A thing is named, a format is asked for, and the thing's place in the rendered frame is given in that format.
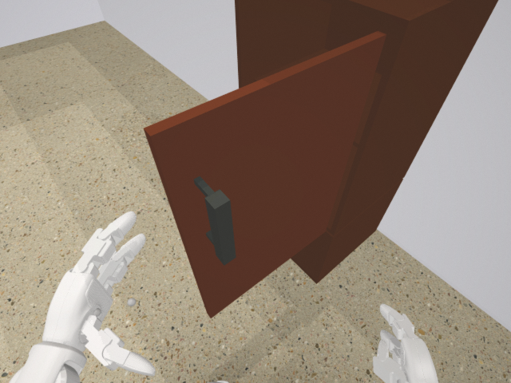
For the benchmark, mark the left robot hand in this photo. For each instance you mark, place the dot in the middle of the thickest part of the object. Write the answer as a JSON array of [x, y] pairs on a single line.
[[70, 319]]

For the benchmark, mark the handle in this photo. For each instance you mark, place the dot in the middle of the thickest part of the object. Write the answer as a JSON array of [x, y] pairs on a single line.
[[220, 218]]

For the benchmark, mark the cupboard door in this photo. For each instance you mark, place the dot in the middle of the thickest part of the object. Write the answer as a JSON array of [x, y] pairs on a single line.
[[277, 148]]

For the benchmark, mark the right robot hand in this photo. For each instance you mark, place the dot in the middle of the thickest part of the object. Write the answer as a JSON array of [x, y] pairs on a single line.
[[410, 355]]

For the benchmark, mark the left robot forearm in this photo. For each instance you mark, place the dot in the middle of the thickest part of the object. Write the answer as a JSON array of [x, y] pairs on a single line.
[[51, 362]]

